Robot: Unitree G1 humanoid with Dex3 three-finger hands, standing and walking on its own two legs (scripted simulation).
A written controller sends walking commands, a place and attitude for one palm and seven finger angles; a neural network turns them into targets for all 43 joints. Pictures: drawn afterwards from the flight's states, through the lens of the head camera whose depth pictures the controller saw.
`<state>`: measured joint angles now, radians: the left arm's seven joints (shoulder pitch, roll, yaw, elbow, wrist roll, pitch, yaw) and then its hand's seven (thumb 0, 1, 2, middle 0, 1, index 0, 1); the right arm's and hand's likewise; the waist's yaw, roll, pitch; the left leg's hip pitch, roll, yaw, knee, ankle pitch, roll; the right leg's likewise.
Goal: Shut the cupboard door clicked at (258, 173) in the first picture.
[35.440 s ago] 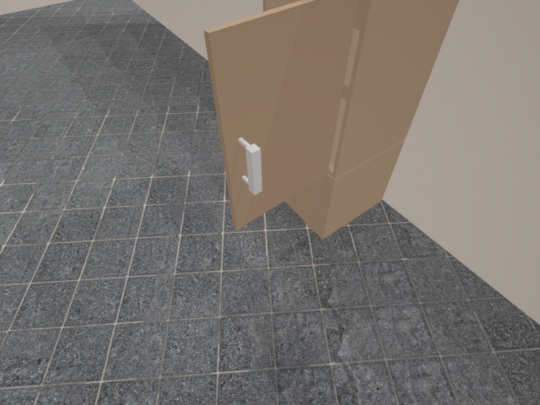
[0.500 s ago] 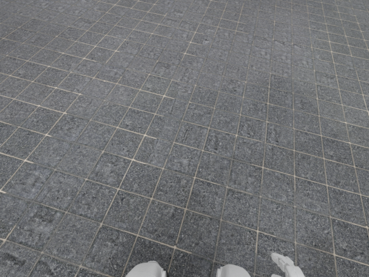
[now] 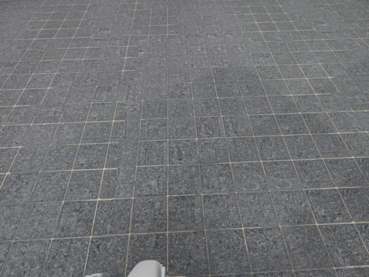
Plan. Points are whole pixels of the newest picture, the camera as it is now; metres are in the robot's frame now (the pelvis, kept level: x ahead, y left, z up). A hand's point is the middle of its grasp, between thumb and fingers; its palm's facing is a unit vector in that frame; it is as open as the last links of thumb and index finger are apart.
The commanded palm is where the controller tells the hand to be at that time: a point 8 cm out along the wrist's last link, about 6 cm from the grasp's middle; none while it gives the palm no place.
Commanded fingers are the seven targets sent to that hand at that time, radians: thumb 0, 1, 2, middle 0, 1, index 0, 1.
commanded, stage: turn to face it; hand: left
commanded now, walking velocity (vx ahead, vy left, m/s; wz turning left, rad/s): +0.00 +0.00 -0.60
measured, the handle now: out of the picture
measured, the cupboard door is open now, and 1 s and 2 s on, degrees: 71 71 71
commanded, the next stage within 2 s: take the last steps up to it in 1.92 s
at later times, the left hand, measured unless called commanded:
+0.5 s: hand (103, 252) +0.19 +0.22 -0.15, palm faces -0.27 -0.93 -0.23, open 7.4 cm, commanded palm none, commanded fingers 0.00 0.90 0.90 -0.20 -0.30 -0.20 -0.30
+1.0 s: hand (127, 256) +0.18 +0.17 -0.17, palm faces -0.51 -0.83 -0.21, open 7.4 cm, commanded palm none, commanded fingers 0.00 0.90 0.90 -0.20 -0.30 -0.20 -0.30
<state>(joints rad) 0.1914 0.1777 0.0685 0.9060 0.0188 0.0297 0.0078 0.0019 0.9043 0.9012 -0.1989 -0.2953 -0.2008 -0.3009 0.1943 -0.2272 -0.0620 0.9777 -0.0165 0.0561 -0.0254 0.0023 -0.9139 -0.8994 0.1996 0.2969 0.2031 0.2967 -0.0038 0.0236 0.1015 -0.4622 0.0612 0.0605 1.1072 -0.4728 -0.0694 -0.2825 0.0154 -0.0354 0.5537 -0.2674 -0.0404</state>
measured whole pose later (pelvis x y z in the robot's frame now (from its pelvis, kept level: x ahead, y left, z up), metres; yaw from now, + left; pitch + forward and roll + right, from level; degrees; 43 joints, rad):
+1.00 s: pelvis +0.01 +0.04 +0.00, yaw -35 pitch +1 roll +0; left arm 0.21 0.23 0.08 0.89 0.01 0.07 -0.01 0.01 0.90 0.90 -0.20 -0.30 -0.20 -0.30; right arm 0.16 -0.23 -0.04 0.86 -0.01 0.02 -0.02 0.00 -0.91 -0.90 0.20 0.30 0.20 0.30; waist 0.01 -0.03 0.06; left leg -0.31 0.03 0.03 0.55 -0.28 -0.04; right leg -0.36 0.07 0.12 0.63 -0.33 0.00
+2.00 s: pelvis -0.02 +0.02 +0.00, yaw -66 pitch +0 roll -1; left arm 0.15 0.24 0.07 0.90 0.01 0.07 -0.03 0.01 0.91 0.90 -0.20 -0.29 -0.20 -0.30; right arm 0.26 -0.22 -0.03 0.94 -0.03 0.02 -0.02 0.00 -0.90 -0.90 0.20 0.30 0.21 0.30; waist -0.02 0.03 0.08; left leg -0.26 0.12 0.12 0.55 -0.29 -0.03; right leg -0.29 0.00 -0.05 0.64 -0.34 0.02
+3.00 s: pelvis -0.01 -0.22 +0.01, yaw -71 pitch +0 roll -1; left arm 0.24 0.17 0.06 1.06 0.02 -0.05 0.01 -0.01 0.94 0.90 -0.20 -0.30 -0.20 -0.30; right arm 0.27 -0.17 -0.05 1.06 -0.03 -0.01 0.01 0.00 -0.91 -0.90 0.20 0.30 0.20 0.30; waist -0.02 0.01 0.03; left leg -0.47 0.10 0.10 0.86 -0.32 -0.02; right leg -0.18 0.00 -0.16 0.38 -0.21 -0.04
